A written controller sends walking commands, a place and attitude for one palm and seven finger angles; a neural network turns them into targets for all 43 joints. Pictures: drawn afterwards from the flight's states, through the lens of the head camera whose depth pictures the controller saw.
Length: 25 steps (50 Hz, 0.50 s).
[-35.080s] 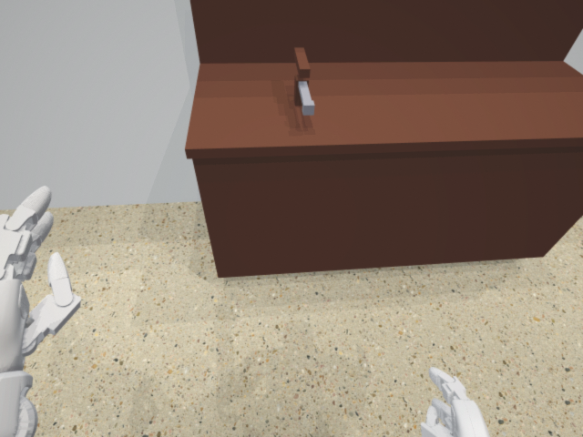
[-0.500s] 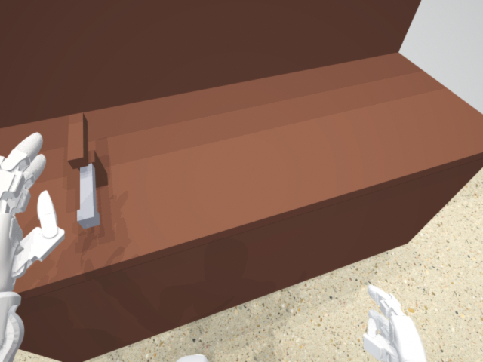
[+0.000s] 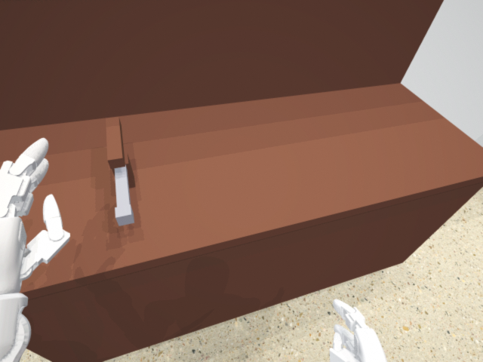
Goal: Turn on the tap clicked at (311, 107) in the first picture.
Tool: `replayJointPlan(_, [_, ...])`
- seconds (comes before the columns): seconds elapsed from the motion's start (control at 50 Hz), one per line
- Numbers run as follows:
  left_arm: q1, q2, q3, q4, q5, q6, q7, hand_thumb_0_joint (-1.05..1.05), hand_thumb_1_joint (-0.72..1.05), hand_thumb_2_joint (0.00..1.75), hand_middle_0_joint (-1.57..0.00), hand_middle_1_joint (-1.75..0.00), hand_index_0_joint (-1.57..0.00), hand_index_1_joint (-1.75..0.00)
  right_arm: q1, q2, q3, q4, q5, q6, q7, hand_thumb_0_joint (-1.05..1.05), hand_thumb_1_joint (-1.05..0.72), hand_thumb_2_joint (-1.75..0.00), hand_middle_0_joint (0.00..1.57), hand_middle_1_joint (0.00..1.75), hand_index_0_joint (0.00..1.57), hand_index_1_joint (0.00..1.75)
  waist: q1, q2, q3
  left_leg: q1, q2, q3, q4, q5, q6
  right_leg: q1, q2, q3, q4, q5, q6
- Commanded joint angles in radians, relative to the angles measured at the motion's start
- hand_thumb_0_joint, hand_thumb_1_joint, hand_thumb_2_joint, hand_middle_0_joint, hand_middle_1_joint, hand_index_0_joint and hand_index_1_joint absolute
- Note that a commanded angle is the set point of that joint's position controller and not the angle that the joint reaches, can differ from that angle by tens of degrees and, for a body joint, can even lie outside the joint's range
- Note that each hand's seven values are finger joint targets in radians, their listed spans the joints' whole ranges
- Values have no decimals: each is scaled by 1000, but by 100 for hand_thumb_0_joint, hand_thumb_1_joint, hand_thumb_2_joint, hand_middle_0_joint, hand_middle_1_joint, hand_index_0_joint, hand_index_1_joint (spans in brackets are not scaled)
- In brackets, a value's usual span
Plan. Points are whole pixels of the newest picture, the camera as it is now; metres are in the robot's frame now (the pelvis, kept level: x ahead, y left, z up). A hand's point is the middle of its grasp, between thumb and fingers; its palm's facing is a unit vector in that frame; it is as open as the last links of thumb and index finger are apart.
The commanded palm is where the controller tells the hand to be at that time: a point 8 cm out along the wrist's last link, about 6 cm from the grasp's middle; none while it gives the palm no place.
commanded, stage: come to a stop and stand still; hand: left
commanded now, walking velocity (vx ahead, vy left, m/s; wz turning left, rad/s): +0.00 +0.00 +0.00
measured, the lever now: (124, 215) +0.36 +0.26 +0.00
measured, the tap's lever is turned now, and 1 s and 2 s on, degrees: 0 0 0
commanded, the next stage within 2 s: look again from close up in 0.58 s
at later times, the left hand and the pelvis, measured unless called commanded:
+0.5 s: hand (83, 217) +0.24 +0.23 +0.17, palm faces +0.39 -0.85 -0.36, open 7.4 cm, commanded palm +0.18 +0.26 +0.18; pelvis +0.03 -0.02 +0.00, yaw +1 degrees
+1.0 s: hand (86, 220) +0.24 +0.23 +0.16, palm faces +0.38 -0.85 -0.36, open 7.4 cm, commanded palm +0.18 +0.26 +0.18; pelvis +0.03 -0.02 +0.00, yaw +1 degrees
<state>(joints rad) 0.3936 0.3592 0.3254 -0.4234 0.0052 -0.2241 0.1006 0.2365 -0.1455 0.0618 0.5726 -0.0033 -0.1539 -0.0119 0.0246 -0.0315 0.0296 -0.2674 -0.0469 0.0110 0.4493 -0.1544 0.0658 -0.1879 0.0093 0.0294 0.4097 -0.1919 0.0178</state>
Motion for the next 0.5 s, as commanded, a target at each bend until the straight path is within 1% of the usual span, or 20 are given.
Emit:
replayJointPlan(0.0, [-139, 187, 147, -264, -12, -71, 26, 0, 90, 90, -20, -30, -20, -30, -111, -159, -77, -150, 11, -53, -19, 0, -90, -90, 20, 30, 20, 30, -2, 132, -106, -39, 155, -173, -210, -342, -26, 107, -12, -4, -54, -32, -26])
replayJointPlan(0.02, [-136, 151, 115, -242, -14, -71, 23, 0, 90, 90, -20, -30, -20, -30, -102, -162, -78, -141, 9, -55, -20, 0, -90, -90, 20, 30, 20, 30, -6, 127, -107, -22, 149, -169, -201, -317, -28, 92, -12, -3, -58, -29, -27])
replayJointPlan(0.06, [-122, 135, 96, -225, -15, -69, 22, 0, 90, 90, -20, -30, -20, -30, -95, -169, -83, -135, 10, -57, -18, 0, -90, -90, 20, 30, 20, 30, -5, 118, -114, 6, 141, -162, -178, -241, -31, 84, -19, 4, -71, -4, -31])
replayJointPlan(0.1, [-116, 133, 84, -227, -13, -65, 22, 0, 90, 90, -20, -30, -20, -30, -106, -167, -85, -132, 16, -58, -16, 0, -90, -90, 20, 30, 20, 30, -6, 131, -123, 56, 134, -138, -146, -145, -35, 65, -31, 12, -83, 37, -35])
replayJointPlan(0.12, [-115, 110, 59, -205, -14, -63, 21, 0, 90, 90, -20, -30, -20, -30, -96, -172, -84, -123, 12, -55, -15, 0, -90, -90, 20, 30, 20, 30, -9, 131, -112, 48, 129, -138, -145, -124, -38, 57, -28, 7, -81, 38, -34])
replayJointPlan(0.14, [-123, 113, 57, -202, -14, -61, 22, 0, 90, 90, -20, -30, -20, -30, -97, -174, -88, -125, 16, -54, -15, 0, -90, -90, 20, 30, 20, 30, -7, 132, -106, 52, 131, -141, -144, -107, -42, 52, -31, 12, -80, 39, -36])
replayJointPlan(0.18, [-120, 125, 68, -195, -15, -59, 23, 0, 90, 90, -20, -30, -20, -30, -103, -174, -91, -126, 16, -46, -16, 0, -90, -90, 20, 30, 20, 30, -5, 98, -104, 53, 129, -134, -132, -93, -37, 51, -38, 22, -89, 47, -36])
replayJointPlan(0.2, [-115, 155, 93, -209, -14, -58, 26, 0, 90, 90, -20, -30, -20, -30, -114, -173, -90, -125, 19, -44, -19, 0, -90, -90, 20, 30, 20, 30, -4, 103, -110, 64, 123, -126, -120, -53, -38, 56, -41, 20, -90, 70, -37])
replayJointPlan(0.22, [-111, 131, 74, -192, -20, -58, 24, 0, 90, 90, -20, -30, -20, -30, -108, -172, -86, -124, 14, -38, -20, 0, -90, -90, 20, 30, 20, 30, -5, 91, -102, 57, 118, -123, -118, -47, -38, 51, -42, 15, -91, 66, -36])
replayJointPlan(0.28, [-100, 161, 106, -213, -29, -59, 25, 0, 90, 90, -20, -30, -20, -30, -120, -173, -91, -137, 17, -30, -23, 0, -90, -90, 20, 30, 20, 30, 0, 73, -108, 63, 114, -120, -103, -16, -35, 59, -51, 32, -97, 84, -40])
replayJointPlan(0.3, [-89, 191, 135, -236, -30, -60, 27, 0, 90, 90, -20, -30, -20, -30, -129, -171, -91, -136, 20, -29, -25, 0, -90, -90, 20, 30, 20, 30, 1, 80, -122, 79, 113, -116, -93, 24, -35, 64, -54, 28, -95, 109, -41])
replayJointPlan(0.32, [-85, 162, 112, -231, -37, -62, 23, 0, 90, 90, -20, -30, -20, -30, -124, -174, -88, -136, 16, -25, -26, 0, -90, -90, 20, 30, 20, 30, -1, 87, -122, 75, 110, -113, -92, 43, -36, 69, -52, 21, -89, 115, -39])
replayJointPlan(0.34, [-86, 174, 119, -248, -39, -62, 24, 0, 90, 90, -20, -30, -20, -30, -131, -171, -90, -147, 19, -26, -26, 0, -90, -90, 20, 30, 20, 30, 1, 98, -126, 81, 113, -117, -91, 50, -36, 70, -57, 29, -89, 116, -41])
replayJointPlan(0.36, [-70, 170, 120, -243, -42, -63, 23, 0, 90, 90, -20, -30, -20, -30, -125, -174, -90, -144, 17, -24, -26, 0, -90, -90, 20, 30, 20, 30, 1, 96, -127, 84, 111, -116, -90, 57, -35, 68, -51, 27, -88, 122, -40])
replayJointPlan(0.38, [-61, 175, 126, -253, -43, -62, 23, 0, 90, 90, -20, -30, -20, -30, -129, -171, -91, -149, 18, -23, -27, 0, -90, -90, 20, 30, 20, 30, 3, 94, -139, 94, 114, -115, -85, 72, -34, 75, -57, 30, -87, 132, -40])
replayJointPlan(0.4, [-38, 188, 142, -256, -46, -59, 24, 0, 90, 90, -20, -30, -20, -30, -137, -169, -90, -147, 21, -23, -30, 0, -90, -90, 20, 30, 20, 30, 4, 101, -144, 108, 114, -110, -72, 111, -33, 73, -59, 30, -90, 160, -40])
replayJointPlan(0.42, [-34, 160, 116, -252, -49, -59, 19, 0, 90, 90, -20, -30, -20, -30, -125, -174, -89, -144, 16, -20, -27, 0, -90, -90, 20, 30, 20, 30, 1, 93, -150, 108, 113, -111, -71, 132, -34, 76, -56, 24, -84, 169, -39])
replayJointPlan(0.44, [-34, 170, 123, -258, -51, -57, 20, 0, 90, 90, -20, -30, -20, -30, -127, -172, -92, -150, 20, -21, -28, 0, -90, -90, 20, 30, 20, 30, 2, 97, -157, 120, 118, -112, -72, 137, -36, 75, -60, 29, -82, 169, -39])
replayJointPlan(0.46, [-30, 159, 113, -243, -52, -55, 18, 0, 90, 90, -20, -30, -20, -30, -122, -176, -91, -146, 18, -18, -28, 0, -90, -90, 20, 30, 20, 30, 1, 91, -150, 118, 117, -112, -76, 129, -36, 67, -54, 28, -85, 160, -37])
replayJointPlan(0.48, [-28, 164, 120, -244, -51, -53, 19, 0, 90, 90, -20, -30, -20, -30, -123, -175, -94, -147, 20, -17, -29, 0, -90, -90, 20, 30, 20, 30, 1, 92, -153, 122, 119, -110, -72, 131, -36, 69, -57, 33, -87, 166, -38])
